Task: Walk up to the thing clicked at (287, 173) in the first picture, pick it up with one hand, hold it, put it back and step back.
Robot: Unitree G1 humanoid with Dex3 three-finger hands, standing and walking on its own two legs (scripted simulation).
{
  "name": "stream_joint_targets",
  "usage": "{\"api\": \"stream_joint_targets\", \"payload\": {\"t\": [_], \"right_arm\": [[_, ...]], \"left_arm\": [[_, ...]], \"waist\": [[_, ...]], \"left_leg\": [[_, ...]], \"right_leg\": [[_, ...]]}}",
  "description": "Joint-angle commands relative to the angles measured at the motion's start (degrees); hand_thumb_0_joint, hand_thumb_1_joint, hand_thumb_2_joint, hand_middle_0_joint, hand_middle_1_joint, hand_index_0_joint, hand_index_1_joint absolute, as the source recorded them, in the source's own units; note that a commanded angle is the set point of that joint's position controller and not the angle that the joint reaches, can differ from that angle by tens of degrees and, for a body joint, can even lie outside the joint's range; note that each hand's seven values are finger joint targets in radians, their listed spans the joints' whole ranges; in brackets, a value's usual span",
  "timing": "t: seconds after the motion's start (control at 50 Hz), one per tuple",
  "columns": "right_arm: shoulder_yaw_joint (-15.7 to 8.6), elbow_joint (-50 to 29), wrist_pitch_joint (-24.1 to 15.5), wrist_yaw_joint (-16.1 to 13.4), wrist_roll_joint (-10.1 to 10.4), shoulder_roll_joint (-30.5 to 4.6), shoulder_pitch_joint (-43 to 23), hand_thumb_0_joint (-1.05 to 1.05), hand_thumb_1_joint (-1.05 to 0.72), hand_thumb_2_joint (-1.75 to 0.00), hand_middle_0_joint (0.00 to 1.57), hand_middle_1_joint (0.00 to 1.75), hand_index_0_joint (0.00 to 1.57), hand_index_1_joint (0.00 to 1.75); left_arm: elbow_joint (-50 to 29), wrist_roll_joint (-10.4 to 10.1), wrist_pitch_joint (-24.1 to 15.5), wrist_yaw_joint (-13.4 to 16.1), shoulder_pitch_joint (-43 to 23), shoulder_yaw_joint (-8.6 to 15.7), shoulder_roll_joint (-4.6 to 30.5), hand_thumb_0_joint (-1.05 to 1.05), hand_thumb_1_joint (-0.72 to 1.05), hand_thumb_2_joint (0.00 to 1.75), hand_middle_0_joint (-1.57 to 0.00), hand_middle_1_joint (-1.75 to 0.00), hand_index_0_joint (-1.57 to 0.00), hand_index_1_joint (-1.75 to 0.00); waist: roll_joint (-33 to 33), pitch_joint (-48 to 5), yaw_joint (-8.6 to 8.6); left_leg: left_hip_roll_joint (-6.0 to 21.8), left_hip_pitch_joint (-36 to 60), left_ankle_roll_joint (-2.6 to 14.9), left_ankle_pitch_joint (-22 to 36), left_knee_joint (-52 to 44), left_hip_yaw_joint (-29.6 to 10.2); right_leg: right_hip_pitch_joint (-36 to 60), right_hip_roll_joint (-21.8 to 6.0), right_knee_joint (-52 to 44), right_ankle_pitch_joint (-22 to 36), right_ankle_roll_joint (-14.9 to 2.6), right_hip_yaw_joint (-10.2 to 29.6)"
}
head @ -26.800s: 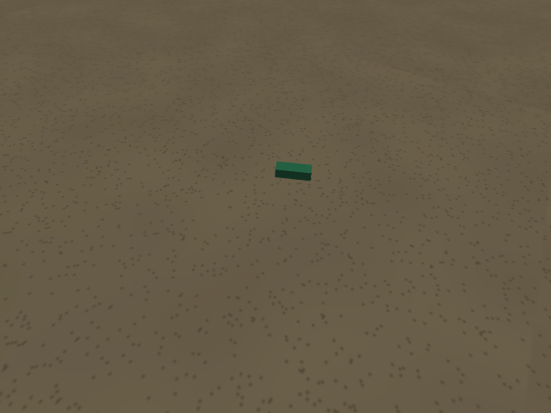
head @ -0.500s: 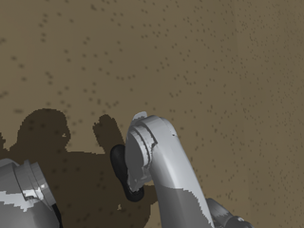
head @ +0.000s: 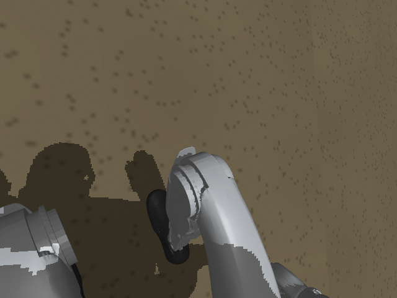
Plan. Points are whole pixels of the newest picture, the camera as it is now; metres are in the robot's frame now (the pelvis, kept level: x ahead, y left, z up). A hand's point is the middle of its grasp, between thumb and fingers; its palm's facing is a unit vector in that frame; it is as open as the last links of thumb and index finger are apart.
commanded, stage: withdraw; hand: left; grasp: from above
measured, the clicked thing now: out of the picture +0.45 +0.33 -0.28
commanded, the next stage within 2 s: home in 0.70 s
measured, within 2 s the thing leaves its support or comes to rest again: neither
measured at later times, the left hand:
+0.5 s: hand out of the picture +0.44 +0.33 -0.06, palm faces -0.47 -0.11 -0.88, open 13.9 cm
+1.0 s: hand out of the picture +0.46 +0.34 -0.13, palm faces -0.30 -0.14 -0.94, open 13.0 cm
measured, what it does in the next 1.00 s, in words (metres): stands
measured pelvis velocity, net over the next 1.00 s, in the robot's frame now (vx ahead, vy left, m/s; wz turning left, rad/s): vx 0.00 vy -0.01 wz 0.11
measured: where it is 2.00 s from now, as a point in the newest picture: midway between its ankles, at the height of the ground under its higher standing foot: (127, 270)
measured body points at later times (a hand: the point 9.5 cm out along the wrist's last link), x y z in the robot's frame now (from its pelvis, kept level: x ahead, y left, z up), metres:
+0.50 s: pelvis -0.01 -0.01 +0.06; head +0.21 +0.07 +0.45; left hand +0.46 +0.33 -0.01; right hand +0.11 -0.27 -0.04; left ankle +0.06 +0.12 -0.27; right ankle +0.13 -0.12 -0.27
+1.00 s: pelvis +0.00 -0.01 +0.02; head +0.24 +0.10 +0.39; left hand +0.47 +0.34 -0.08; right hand +0.05 -0.27 -0.07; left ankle +0.06 +0.12 -0.27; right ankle +0.13 -0.12 -0.27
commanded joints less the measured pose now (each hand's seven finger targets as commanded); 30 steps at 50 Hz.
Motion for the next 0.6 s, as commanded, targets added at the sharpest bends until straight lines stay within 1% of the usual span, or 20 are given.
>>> {"api": "stream_joint_targets", "payload": {"t": [0.0,0.02,0.04,0.08,0.12,0.14,0.16,0.18,0.2,0.22,0.24,0.28,0.32,0.36,0.4,0.44,0.48,0.5,0.54,0.58], "right_arm": [[-8.97,1.43,0.47,0.74,1.50,-17.65,11.29,0.00,-0.90,-0.90,0.20,0.30,0.20,0.30],[-9.66,1.11,0.83,0.84,2.19,-17.21,10.65,0.00,-0.90,-0.90,0.20,0.30,0.20,0.30],[-10.31,2.16,1.46,1.11,3.11,-16.19,11.09,0.00,-0.90,-0.90,0.20,0.30,0.20,0.30],[-12.40,2.96,2.64,1.25,4.36,-15.99,11.87,0.00,-0.90,-0.90,0.20,0.30,0.20,0.30],[-13.59,3.67,3.93,1.43,5.69,-15.20,12.33,0.00,-0.90,-0.90,0.20,0.30,0.20,0.30],[-14.12,3.67,4.70,1.39,6.33,-14.83,12.86,0.00,-0.90,-0.90,0.20,0.30,0.20,0.30],[-14.97,2.65,5.32,1.08,6.90,-14.93,12.79,0.00,-0.90,-0.90,0.20,0.30,0.20,0.30],[-15.34,2.80,6.15,0.69,7.45,-14.33,12.95,0.00,-0.90,-0.90,0.20,0.30,0.20,0.30],[-15.80,3.82,7.06,0.40,7.97,-13.29,13.91,0.00,-0.90,-0.91,0.20,0.30,0.20,0.30],[-16.38,3.46,7.94,-0.11,8.54,-13.34,14.25,0.00,-0.90,-0.91,0.20,0.30,0.20,0.30],[-16.88,3.20,8.63,-0.65,8.93,-13.53,14.77,0.00,-0.90,-0.91,0.20,0.30,0.20,0.30],[-16.90,2.97,10.12,-2.03,9.53,-12.17,14.99,0.00,-0.90,-0.91,0.20,0.30,0.20,0.30],[-16.87,1.41,11.03,-3.49,9.54,-12.02,13.75,0.00,-0.90,-0.91,0.20,0.30,0.20,0.30],[-16.37,1.24,11.73,-5.21,9.72,-11.39,13.48,0.00,-0.90,-0.90,0.20,0.30,0.20,0.30],[-16.22,0.48,12.13,-6.64,9.60,-11.23,12.81,0.00,-0.90,-0.90,0.20,0.30,0.20,0.30],[-15.46,-0.02,12.46,-7.44,9.57,-9.91,11.89,0.00,-0.90,-0.90,0.20,0.30,0.20,0.30],[-14.85,0.06,12.67,-8.18,9.38,-9.71,11.97,0.00,-0.90,-0.90,0.20,0.30,0.20,0.30],[-14.71,0.30,12.66,-8.47,9.32,-10.16,11.79,0.00,-0.90,-0.90,0.20,0.30,0.20,0.30],[-14.07,0.30,12.59,-8.79,8.97,-9.78,11.60,0.00,-0.90,-0.90,0.20,0.30,0.20,0.30],[-13.75,0.55,12.35,-9.06,8.57,-10.30,11.64,0.00,-0.90,-0.90,0.20,0.30,0.20,0.30]], "left_arm": [[-15.22,-2.19,3.49,2.03,-13.25,2.27,12.47,0.00,-0.53,1.00,-0.07,-0.99,-0.07,-0.99],[-19.06,-2.90,4.32,1.47,-13.30,2.59,12.27,0.00,-0.53,1.00,-0.07,-0.99,-0.06,-0.99],[-20.09,-3.91,5.35,0.24,-12.07,0.54,8.62,0.00,-0.53,1.01,-0.07,-0.99,-0.06,-0.99],[-22.98,-5.14,7.20,-2.25,-11.07,0.52,7.17,0.00,-0.53,1.00,-0.07,-0.99,-0.06,-0.99],[-23.00,-5.96,9.03,-5.72,-9.76,-1.88,3.01,0.00,-0.52,1.00,-0.07,-0.99,-0.07,-1.00],[-24.76,-7.06,9.44,-7.55,-10.04,-3.06,0.59,0.00,-0.52,1.01,-0.07,-1.00,-0.07,-1.00],[-28.43,-8.11,9.61,-9.24,-10.84,-2.60,0.86,0.00,-0.52,1.01,-0.07,-1.00,-0.07,-1.00],[-29.42,-9.04,9.86,-11.06,-11.37,-4.14,-1.61,0.00,-0.53,1.02,-0.08,-0.99,-0.07,-1.00],[-29.45,-10.02,10.16,-13.31,-10.70,-7.08,-5.98,0.00,-0.53,1.02,-0.08,-0.99,-0.06,-1.01],[-31.18,-10.58,10.11,-15.04,-12.17,-7.28,-6.07,0.00,-0.53,1.02,-0.08,-1.00,-0.07,-1.01],[-32.44,-10.62,9.92,-16.53,-12.83,-6.67,-4.05,0.00,-0.53,1.02,-0.08,-1.00,-0.07,-1.01],[-29.55,-11.08,9.70,-19.17,-12.57,-8.51,-7.49,0.00,-0.53,1.02,-0.09,-0.99,-0.07,-1.00],[-26.11,-11.74,8.87,-21.54,-10.74,-8.58,-8.29,0.00,-0.50,1.01,-0.11,-0.99,-0.09,-1.00],[-26.19,-11.16,7.38,-23.47,-11.89,-9.25,-7.52,0.00,-0.51,1.02,-0.10,-0.99,-0.09,-1.01],[-26.32,-10.34,5.87,-24.10,-11.96,-7.17,-3.38,0.00,-0.51,1.02,-0.10,-1.00,-0.09,-1.01],[-26.62,-9.88,4.14,-23.93,-13.17,-6.92,-2.87,0.00,-0.50,1.02,-0.11,-0.99,-0.09,-1.00],[-23.77,-8.77,2.69,-23.10,-13.00,-7.06,-3.01,0.00,-0.52,1.02,-0.09,-1.00,-0.08,-1.01],[-23.01,-8.28,2.07,-22.36,-13.17,-6.66,-2.27,0.00,-0.52,1.02,-0.09,-1.00,-0.08,-1.01],[-21.75,-7.20,0.56,-21.01,-15.29,-6.93,-1.63,0.00,-0.51,1.02,-0.09,-1.00,-0.08,-1.01],[-19.07,-6.44,-0.50,-19.40,-15.29,-7.03,-1.31,0.00,-0.52,1.02,-0.08,-1.01,-0.08,-1.01]], "waist": [[40.89,-46.94,1.55],[41.44,-49.94,3.16],[42.71,-50.39,3.91],[42.07,-52.05,5.26],[38.82,-49.93,5.42],[36.96,-49.53,5.25],[35.28,-50.81,5.62],[33.72,-50.98,5.73],[32.63,-51.66,5.59],[31.86,-51.80,5.47],[30.33,-51.65,5.36],[24.06,-49.21,4.60],[17.23,-43.08,3.78],[15.31,-41.15,4.50],[14.92,-41.35,6.08],[17.11,-44.48,6.95],[15.82,-43.66,6.18],[15.73,-43.00,6.25],[17.87,-43.88,5.89],[17.51,-42.22,5.51]], "left_leg": [[0.89,34.91,-0.74,18.57,-18.32,7.15],[0.69,35.55,-0.68,19.64,-18.72,7.58],[0.39,35.52,-0.69,19.73,-19.56,8.13],[0.15,35.60,-0.53,19.47,-20.89,8.64],[-0.06,33.51,0.02,17.83,-21.72,9.41],[-0.35,31.94,0.44,16.06,-22.80,9.68],[-0.36,32.25,0.67,15.79,-23.56,9.75],[-0.61,31.71,0.93,13.80,-24.74,10.01],[-0.73,32.68,0.89,12.81,-26.32,10.03],[-0.75,33.13,0.87,11.88,-27.43,9.58],[-0.82,33.28,1.01,12.16,-27.53,9.66],[-1.48,29.24,1.72,11.14,-27.43,10.63],[-1.79,24.27,2.39,7.67,-27.09,11.14],[-2.46,22.29,2.49,6.23,-27.39,12.09],[-2.53,22.84,2.39,6.24,-27.26,12.76],[-2.49,24.03,2.13,7.19,-27.77,13.17],[-2.53,22.74,2.46,6.61,-27.29,13.17],[-2.57,22.95,2.39,6.48,-27.07,13.06],[-2.44,22.87,2.47,5.30,-27.27,12.90],[-2.42,21.97,2.43,4.15,-26.78,12.73]], "right_leg": [[20.38,2.38,-8.38,15.08,-5.12,-5.79],[20.55,2.35,-8.72,15.84,-5.24,-5.48],[19.78,2.33,-8.78,15.58,-5.62,-4.96],[18.32,1.99,-9.42,14.90,-5.74,-4.24],[16.85,1.87,-10.83,13.33,-5.84,-3.26],[17.26,1.81,-11.91,12.08,-5.85,-2.82],[18.45,1.65,-12.88,12.10,-5.92,-2.36],[19.13,1.51,-14.08,10.77,-6.06,-1.88],[19.95,1.44,-14.99,10.06,-6.06,-1.50],[19.70,1.23,-15.57,9.52,-6.04,-1.30],[20.89,1.24,-16.23,9.65,-6.00,-0.88],[23.02,1.24,-18.59,8.70,-5.86,-0.02],[23.18,1.19,-21.03,4.61,-5.91,0.61],[23.68,0.80,-22.51,1.91,-6.06,1.38],[24.72,0.52,-22.99,0.71,-6.00,2.06],[26.04,0.47,-21.86,1.62,-5.79,2.53],[25.71,0.40,-22.08,1.19,-5.45,2.51],[24.57,0.28,-22.01,0.71,-5.67,2.39],[23.96,0.46,-21.02,-0.04,-5.42,2.44],[22.62,0.48,-20.88,-1.72,-5.43,2.20]]}}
